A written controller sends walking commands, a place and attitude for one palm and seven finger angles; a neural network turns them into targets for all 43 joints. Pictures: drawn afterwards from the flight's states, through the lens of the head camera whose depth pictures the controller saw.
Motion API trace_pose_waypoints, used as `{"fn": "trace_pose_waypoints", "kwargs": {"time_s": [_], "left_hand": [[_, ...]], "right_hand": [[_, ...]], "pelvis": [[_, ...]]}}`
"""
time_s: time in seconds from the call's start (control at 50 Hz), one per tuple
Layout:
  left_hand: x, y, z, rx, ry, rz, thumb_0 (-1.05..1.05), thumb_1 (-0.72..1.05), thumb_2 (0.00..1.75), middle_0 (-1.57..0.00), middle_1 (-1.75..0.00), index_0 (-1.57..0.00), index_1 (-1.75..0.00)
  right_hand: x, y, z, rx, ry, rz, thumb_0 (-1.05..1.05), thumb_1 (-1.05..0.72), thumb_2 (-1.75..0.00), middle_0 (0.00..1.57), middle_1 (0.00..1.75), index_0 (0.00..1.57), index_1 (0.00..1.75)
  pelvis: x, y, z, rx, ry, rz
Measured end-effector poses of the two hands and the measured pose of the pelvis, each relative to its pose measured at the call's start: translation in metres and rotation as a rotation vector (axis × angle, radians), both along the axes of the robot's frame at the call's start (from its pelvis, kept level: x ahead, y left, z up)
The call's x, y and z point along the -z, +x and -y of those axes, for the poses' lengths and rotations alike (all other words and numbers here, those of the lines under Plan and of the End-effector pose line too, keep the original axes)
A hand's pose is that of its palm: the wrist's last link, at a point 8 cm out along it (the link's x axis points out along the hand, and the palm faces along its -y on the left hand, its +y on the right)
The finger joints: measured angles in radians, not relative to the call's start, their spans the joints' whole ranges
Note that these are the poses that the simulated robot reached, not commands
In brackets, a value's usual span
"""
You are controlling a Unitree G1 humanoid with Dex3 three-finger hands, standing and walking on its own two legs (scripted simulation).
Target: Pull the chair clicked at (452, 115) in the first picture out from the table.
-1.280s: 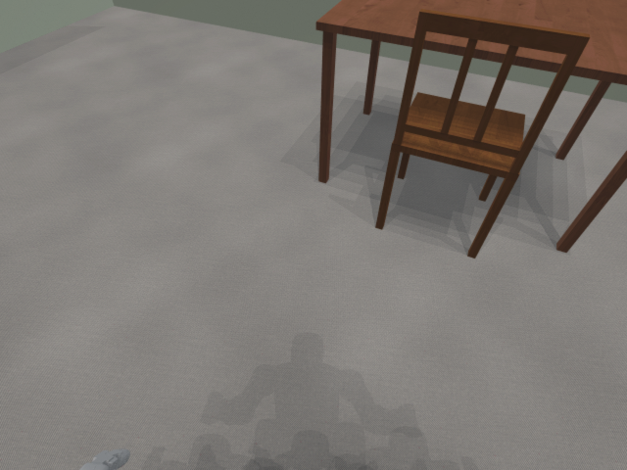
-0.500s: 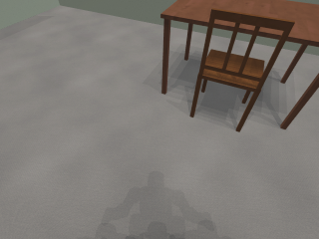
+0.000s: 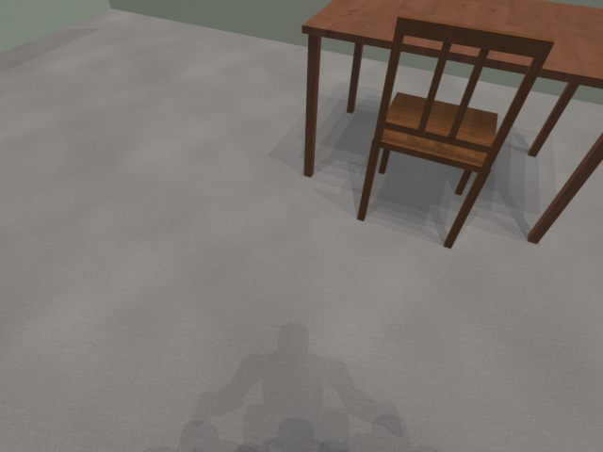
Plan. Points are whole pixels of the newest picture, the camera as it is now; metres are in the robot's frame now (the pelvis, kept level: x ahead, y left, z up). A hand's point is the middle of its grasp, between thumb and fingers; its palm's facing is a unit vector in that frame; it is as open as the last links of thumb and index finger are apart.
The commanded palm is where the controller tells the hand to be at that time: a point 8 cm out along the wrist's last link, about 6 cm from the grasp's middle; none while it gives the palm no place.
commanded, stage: look at it before walking up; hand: left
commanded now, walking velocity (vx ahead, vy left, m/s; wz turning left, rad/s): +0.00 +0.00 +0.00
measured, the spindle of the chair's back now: (433, 89) +1.21 -0.37 -0.09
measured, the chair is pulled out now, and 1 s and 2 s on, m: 0.00 0.00 0.00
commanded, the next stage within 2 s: walk to a spot facing it in 0.16 s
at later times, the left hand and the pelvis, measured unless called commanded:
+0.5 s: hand out of the picture +0.07 +0.23 -0.17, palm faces -0.08 -0.95 -0.29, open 7.4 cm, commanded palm none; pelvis +0.00 +0.00 -0.01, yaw -5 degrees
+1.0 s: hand out of the picture +0.11 +0.15 -0.16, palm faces -0.24 -0.95 -0.18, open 7.3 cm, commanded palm none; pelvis +0.12 -0.04 +0.00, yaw -20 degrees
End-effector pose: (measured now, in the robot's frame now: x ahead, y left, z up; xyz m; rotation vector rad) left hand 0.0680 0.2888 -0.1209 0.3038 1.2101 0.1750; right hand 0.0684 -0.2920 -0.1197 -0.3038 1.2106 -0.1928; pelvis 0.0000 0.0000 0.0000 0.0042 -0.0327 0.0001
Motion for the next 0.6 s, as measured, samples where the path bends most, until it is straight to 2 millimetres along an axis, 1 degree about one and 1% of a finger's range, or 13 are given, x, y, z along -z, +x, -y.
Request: {"fn": "trace_pose_waypoints", "kwargs": {"time_s": [0.3, 0.4, 0.44, 0.5, 0.56, 0.6], "left_hand": [[-0.001, -0.001, -0.002, -0.008, 0.006, -0.019, 0.00, 0.90, 0.90, -0.21, -0.30, -0.21, -0.30], [0.003, 0.001, 0.001, -0.001, 0.008, -0.035, 0.00, 0.90, 0.90, -0.21, -0.30, -0.21, -0.30], [0.006, 0.001, 0.006, 0.010, 0.000, -0.050, 0.00, 0.90, 0.90, -0.21, -0.30, -0.20, -0.30], [0.014, 0.001, 0.017, 0.033, -0.026, -0.072, 0.00, 0.91, 0.90, -0.21, -0.30, -0.20, -0.30], [0.019, 0.001, 0.030, 0.053, -0.055, -0.092, 0.00, 0.91, 0.90, -0.20, -0.30, -0.20, -0.30], [0.020, 0.004, 0.041, 0.068, -0.066, -0.108, 0.00, 0.91, 0.90, -0.20, -0.30, -0.20, -0.30]], "right_hand": [[0.001, 0.008, 0.000, -0.006, 0.002, -0.005, 0.01, -0.91, -0.90, 0.21, 0.30, 0.21, 0.30], [0.003, 0.010, -0.003, 0.020, 0.003, 0.017, 0.01, -0.91, -0.90, 0.20, 0.30, 0.20, 0.30], [0.006, 0.007, -0.007, 0.041, 0.013, 0.027, 0.01, -0.91, -0.90, 0.20, 0.30, 0.20, 0.30], [0.012, -0.003, -0.014, 0.072, 0.037, 0.029, 0.01, -0.91, -0.90, 0.20, 0.30, 0.20, 0.30], [0.021, -0.016, -0.017, 0.114, 0.070, 0.018, 0.01, -0.91, -0.90, 0.20, 0.30, 0.20, 0.30], [0.027, -0.026, -0.016, 0.152, 0.092, 0.010, 0.01, -0.91, -0.90, 0.21, 0.30, 0.21, 0.30]], "pelvis": [[-0.001, 0.005, 0.000, 0.000, 0.000, -0.005], [0.002, 0.005, 0.001, 0.035, 0.001, -0.010], [0.004, 0.004, 0.001, 0.055, 0.003, -0.012], [0.008, 0.005, 0.002, 0.085, 0.007, -0.014], [0.012, 0.011, 0.006, 0.123, 0.015, -0.016], [0.014, 0.016, 0.011, 0.156, 0.018, -0.014]]}}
